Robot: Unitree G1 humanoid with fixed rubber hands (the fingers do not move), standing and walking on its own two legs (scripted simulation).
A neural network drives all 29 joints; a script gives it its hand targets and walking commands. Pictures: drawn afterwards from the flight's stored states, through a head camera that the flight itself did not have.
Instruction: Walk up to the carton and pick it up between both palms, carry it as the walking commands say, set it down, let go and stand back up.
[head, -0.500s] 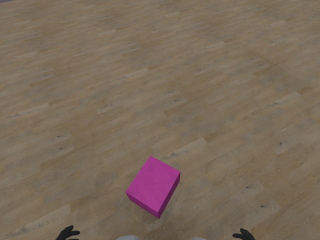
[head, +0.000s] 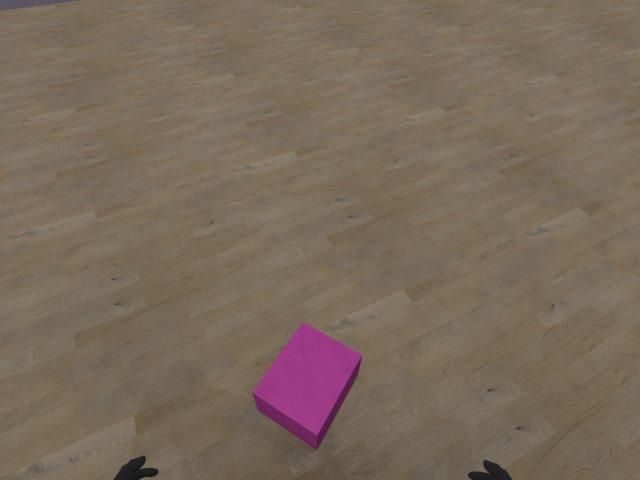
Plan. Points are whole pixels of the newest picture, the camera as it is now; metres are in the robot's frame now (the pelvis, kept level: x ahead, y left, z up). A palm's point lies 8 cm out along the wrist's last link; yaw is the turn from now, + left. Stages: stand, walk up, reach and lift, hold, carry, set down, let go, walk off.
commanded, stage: walk up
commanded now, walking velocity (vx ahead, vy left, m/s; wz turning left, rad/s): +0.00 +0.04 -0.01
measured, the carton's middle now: (309, 383) +0.49 +0.05 -0.68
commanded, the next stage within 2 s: none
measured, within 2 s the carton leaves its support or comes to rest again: neither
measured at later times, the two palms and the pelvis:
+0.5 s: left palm out of the picture +0.06 +0.30 -0.12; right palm out of the picture +0.08 -0.21 -0.10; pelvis -0.01 +0.04 +0.00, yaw +1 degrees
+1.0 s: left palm out of the picture +0.06 +0.27 -0.10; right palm out of the picture +0.07 -0.23 -0.12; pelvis -0.03 +0.01 +0.01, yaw -1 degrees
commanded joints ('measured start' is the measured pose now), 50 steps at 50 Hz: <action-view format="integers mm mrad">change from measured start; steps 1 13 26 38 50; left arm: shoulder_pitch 24 -6 19 52 274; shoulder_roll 53 237 69 94 276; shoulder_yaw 5 61 25 11 71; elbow -22 -45 -4 11 54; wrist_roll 4 24 -2 4 28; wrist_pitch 2 6 22 -39 -11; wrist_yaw -8 33 -16 2 30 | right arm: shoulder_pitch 17 24 30 25 -82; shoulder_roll -172 -119 -159 -42 -149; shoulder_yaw -20 -36 -24 -8 -43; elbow -20 -66 -44 -43 -101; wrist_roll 3 2 3 14 -30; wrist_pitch -22 24 -53 -28 5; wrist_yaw -14 26 -23 -14 11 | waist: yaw -11 -55 -49 -38 62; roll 86 -206 116 -140 -131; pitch -22 34 -81 -81 26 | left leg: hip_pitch -20 -87 120 31 -246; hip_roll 234 48 287 30 7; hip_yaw -328 -112 -373 -105 -29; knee -386 203 -383 -137 162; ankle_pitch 81 -127 407 82 -139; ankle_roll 67 -41 73 -4 -78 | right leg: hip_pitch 50 -118 -99 170 170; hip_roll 54 -367 55 -171 -399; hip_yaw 29 371 103 227 643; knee -122 -458 207 -381 -477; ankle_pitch -21 -134 -115 393 20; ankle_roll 34 -128 47 -55 -184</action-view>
